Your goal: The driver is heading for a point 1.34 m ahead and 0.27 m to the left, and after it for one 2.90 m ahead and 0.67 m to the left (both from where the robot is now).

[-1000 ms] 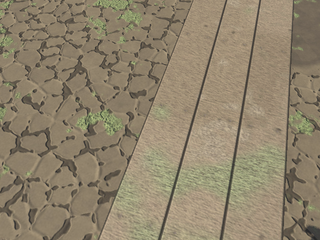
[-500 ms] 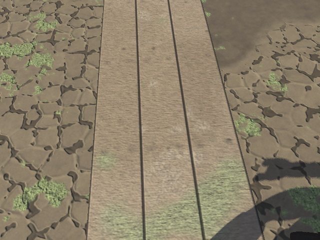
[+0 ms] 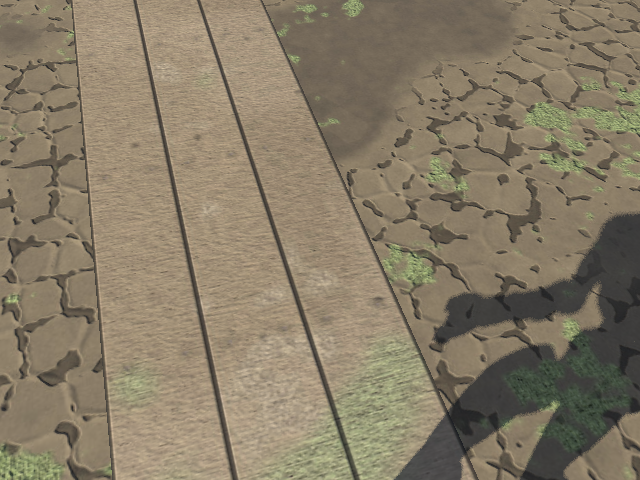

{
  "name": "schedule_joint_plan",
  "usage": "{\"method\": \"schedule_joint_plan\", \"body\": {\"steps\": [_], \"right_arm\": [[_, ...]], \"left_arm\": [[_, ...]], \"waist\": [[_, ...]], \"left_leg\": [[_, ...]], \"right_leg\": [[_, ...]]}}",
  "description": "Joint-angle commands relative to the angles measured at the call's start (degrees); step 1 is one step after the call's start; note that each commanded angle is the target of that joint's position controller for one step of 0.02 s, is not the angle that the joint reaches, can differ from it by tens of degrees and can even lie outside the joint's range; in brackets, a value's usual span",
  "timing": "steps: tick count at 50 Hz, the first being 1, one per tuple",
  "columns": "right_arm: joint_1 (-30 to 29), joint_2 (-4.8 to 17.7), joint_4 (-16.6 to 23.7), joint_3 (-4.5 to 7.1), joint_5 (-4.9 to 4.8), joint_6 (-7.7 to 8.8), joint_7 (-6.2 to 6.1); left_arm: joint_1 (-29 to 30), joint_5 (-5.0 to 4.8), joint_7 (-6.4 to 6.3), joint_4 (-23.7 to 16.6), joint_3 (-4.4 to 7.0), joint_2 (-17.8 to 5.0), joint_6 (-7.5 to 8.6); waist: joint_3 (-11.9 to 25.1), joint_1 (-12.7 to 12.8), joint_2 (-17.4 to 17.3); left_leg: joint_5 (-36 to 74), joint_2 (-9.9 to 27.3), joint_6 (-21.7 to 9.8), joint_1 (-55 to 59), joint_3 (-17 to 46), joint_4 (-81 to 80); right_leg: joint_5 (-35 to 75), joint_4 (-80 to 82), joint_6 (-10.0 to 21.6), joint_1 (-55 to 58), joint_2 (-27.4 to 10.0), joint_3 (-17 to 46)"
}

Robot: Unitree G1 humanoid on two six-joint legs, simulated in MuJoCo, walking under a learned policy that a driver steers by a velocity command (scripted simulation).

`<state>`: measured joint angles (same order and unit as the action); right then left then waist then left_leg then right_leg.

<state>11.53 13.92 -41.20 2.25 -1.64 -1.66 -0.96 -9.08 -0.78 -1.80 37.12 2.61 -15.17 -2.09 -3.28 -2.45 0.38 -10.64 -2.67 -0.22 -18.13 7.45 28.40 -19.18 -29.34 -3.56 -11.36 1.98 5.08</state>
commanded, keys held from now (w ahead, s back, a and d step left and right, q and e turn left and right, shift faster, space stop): q+shift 0.22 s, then w+q+shift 0.18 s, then w+shift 0.10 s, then w+e+shift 0.50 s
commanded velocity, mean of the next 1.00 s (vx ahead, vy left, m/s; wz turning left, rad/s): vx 0.55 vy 0.00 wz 0.17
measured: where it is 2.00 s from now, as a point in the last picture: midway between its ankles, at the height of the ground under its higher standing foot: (226, 190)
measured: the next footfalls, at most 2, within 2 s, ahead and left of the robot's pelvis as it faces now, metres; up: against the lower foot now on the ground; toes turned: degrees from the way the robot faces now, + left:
right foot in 0.02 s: +0.01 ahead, -0.12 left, +0.00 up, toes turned +6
left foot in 0.48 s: +0.03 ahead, +0.19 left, +0.00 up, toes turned +29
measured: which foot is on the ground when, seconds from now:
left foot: down 0.00-0.02, up 0.04-0.46, down 0.48-0.90, up 0.92-1.00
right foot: up 0.00-0.00, down 0.02-0.48, up 0.50-0.92, down 0.94-1.00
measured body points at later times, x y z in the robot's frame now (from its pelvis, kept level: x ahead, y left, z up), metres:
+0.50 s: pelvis +0.04 +0.08 -0.02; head +0.05 +0.11 +0.43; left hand -0.01 +0.39 -0.13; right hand +0.33 -0.10 -0.07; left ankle +0.00 +0.17 -0.74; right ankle -0.03 -0.12 -0.72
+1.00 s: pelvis +0.37 +0.24 -0.04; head +0.39 +0.25 +0.41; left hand +0.39 +0.54 -0.16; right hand +0.49 +0.00 -0.16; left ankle +0.12 +0.28 -0.59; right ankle +0.43 +0.25 -0.74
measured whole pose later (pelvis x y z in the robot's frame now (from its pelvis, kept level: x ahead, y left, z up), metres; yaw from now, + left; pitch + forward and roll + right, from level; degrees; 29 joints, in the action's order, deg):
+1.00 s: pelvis +0.37 +0.24 -0.04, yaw +10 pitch +0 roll -1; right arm 18.2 14.1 -45.9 0.1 2.6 3.9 -0.3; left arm -16.2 0.6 1.9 45.4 3.3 -18.3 0.3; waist -2.2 3.0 0.6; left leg -20.2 -2.3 -0.2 -8.9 -2.3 78.4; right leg -17.5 -41.6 13.1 -25.9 10.2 -6.1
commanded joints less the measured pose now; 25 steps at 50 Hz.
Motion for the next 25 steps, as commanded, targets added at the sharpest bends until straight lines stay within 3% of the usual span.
{"method": "schedule_joint_plan", "body": {"steps": [1, 2, 3, 4, 5, 6, 7, 11, 12, 14, 16, 20, 21, 22, 23, 24, 25], "right_arm": [[-2.55, 10.42, 4.53, 3.38, -1.11, 1.06, -0.66], [-4.40, 7.08, 6.93, 2.71, -0.93, 1.71, -0.44], [-3.45, 10.42, 6.24, 3.84, -0.40, 2.11, -0.41], [-2.22, 12.58, 5.20, 5.03, -0.23, 1.86, -0.26], [0.18, 11.73, 3.72, 5.33, -0.33, 0.87, -0.42], [1.90, 10.70, 2.97, 5.22, -0.10, -0.23, -0.60], [1.69, 9.49, 3.23, 4.89, 0.02, -0.94, -0.51], [-3.93, 6.84, 7.85, 3.38, -0.25, -1.27, 1.14], [-5.04, 6.58, 8.85, 2.99, -0.27, -1.19, 1.80], [-6.87, 7.37, 10.94, 2.79, -0.43, -0.84, 3.03], [-7.85, 8.41, 11.95, 2.95, -0.51, -0.36, 3.70], [-8.39, 7.89, 12.33, 2.59, -0.68, 0.42, 3.83], [-7.38, 7.47, 11.90, 2.40, -0.67, 0.61, 3.80], [-3.98, 7.08, 10.49, 2.41, -0.69, 0.86, 3.75], [2.38, 8.18, 7.78, 2.70, 6.16, 0.25, 4.94], [16.55, 11.49, 2.31, 4.73, 6.48, 0.72, 4.48], [24.82, 20.12, 1.69, 6.19, 4.57, 1.46, 3.30]], "left_arm": [[-8.59, 0.88, -0.57, -1.21, 3.55, -9.96, 1.26], [-7.95, 2.51, -0.49, -0.30, 4.91, -14.99, 0.75], [-4.62, 3.96, -0.37, -1.98, 4.34, -11.93, 1.04], [-1.63, 4.01, -0.62, -3.15, 3.16, -8.53, 1.50], [2.01, 3.25, -0.95, -3.97, 2.59, -6.74, 1.86], [4.20, 1.94, -1.08, -4.25, 2.38, -5.86, 2.23], [4.37, 1.39, -1.25, -4.08, 2.29, -5.79, 2.40], [0.69, 1.85, -1.78, -2.58, 3.15, -7.58, 1.48], [-1.72, 1.57, -1.54, -2.17, 3.69, -8.92, 1.51], [-3.51, 0.52, -0.61, -1.63, 4.65, -11.77, 2.54], [-3.11, -0.01, 0.26, -1.49, 5.21, -13.19, 3.81], [-3.92, -0.64, 2.06, -0.04, 5.91, -13.90, 5.26], [-4.13, -0.98, 2.45, 0.52, 5.88, -13.91, 5.29], [-2.86, -1.18, 2.74, 0.85, 5.67, -13.67, 5.19], [-3.40, 3.89, 2.93, 1.74, 4.46, -11.35, 4.11], [-3.64, 4.03, 2.80, 1.64, 3.43, -8.64, 4.15], [2.76, 4.59, 3.17, -4.18, 0.94, -1.10, 4.56]], "waist": [[9.69, 4.31, -6.00], [7.11, 3.12, 12.45], [7.03, 4.23, 14.04], [6.38, 3.17, 9.97], [6.04, 1.21, 8.04], [4.87, 0.67, 7.89], [4.01, 0.91, 8.06], [3.81, 4.48, 8.18], [5.75, 6.12, 7.83], [5.15, 7.17, 8.35], [2.42, 6.78, 7.83], [-0.88, 5.96, 5.69], [-1.16, 5.19, 5.03], [-0.88, 2.72, 4.04], [3.39, -0.50, 4.31], [9.37, -6.99, -5.05], [10.45, -10.65, -26.31]], "left_leg": [[2.17, 7.30, -5.30, -2.84, 14.75, -1.78], [-10.79, -0.73, -1.32, -14.47, 2.13, 7.85], [-23.70, -0.94, 1.66, -17.43, -2.13, 21.06], [-23.25, 0.96, 2.99, -17.85, -1.88, 31.41], [-20.54, 1.60, 3.95, -17.98, -2.17, 35.93], [-16.89, 2.48, 5.16, -19.79, -2.29, 38.66], [-14.36, 3.53, 6.03, -20.91, -2.96, 39.53], [-8.73, 6.18, 7.48, -20.76, -7.35, 29.80], [-8.57, 7.03, 6.93, -19.49, -8.31, 27.28], [-9.84, 8.46, 4.67, -18.73, -9.06, 23.84], [-11.20, 8.83, 2.07, -19.24, -9.73, 20.66], [-14.36, 9.28, -2.21, -17.28, -11.69, 15.99], [-15.45, 8.61, -3.24, -13.79, -12.43, 13.73], [-14.44, 6.89, -4.31, -6.77, -14.47, 9.94], [-10.95, -0.33, -5.01, 7.22, -20.46, 2.90], [-12.38, -1.89, -6.76, 28.13, -15.81, 3.75], [-34.72, 16.93, -11.72, 36.69, 16.64, -10.63]], "right_leg": [[11.37, 9.11, 5.46, 13.24, -6.18, 2.58], [19.96, 9.78, 12.40, 12.36, -16.71, 12.61], [28.83, 11.45, 18.47, 10.05, -24.37, 17.33], [33.13, 11.29, 18.69, 8.46, -24.08, 14.40], [33.04, 10.30, 16.24, 7.80, -20.68, 9.21], [33.12, 9.58, 14.57, 8.24, -18.47, 5.32], [34.20, 9.42, 14.03, 8.10, -17.55, 2.55], [31.67, 9.71, 15.20, 10.44, -17.34, -2.92], [21.32, 12.07, 15.42, 11.30, -18.80, -2.52], [-0.61, 17.02, 15.27, 10.97, -21.56, 0.24], [-9.61, 19.99, 14.20, 10.99, -22.84, 0.72], [-9.02, 20.50, 12.49, 12.68, -23.55, -4.11], [-8.38, 19.54, 12.24, 10.84, -23.01, -5.83], [-6.77, 16.74, 11.52, 6.85, -21.46, -9.10], [1.48, 5.21, 9.04, 1.72, -17.09, -17.49], [13.10, -17.29, 7.67, -11.32, -12.17, -22.16], [-15.82, -38.90, 4.61, -34.88, -4.82, -19.87]]}}
Velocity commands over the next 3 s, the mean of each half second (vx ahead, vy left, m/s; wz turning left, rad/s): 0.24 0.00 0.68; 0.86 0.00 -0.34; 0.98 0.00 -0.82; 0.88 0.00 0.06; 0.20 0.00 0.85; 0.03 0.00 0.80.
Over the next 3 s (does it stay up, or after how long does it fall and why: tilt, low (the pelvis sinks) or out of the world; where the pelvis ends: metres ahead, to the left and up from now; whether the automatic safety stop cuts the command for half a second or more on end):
stays up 1.56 0.08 0.00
